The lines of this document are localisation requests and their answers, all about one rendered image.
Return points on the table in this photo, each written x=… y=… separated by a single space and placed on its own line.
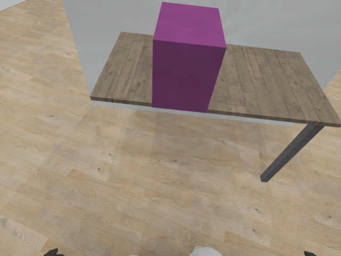
x=252 y=82

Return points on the carton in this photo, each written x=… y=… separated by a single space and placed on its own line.
x=188 y=50

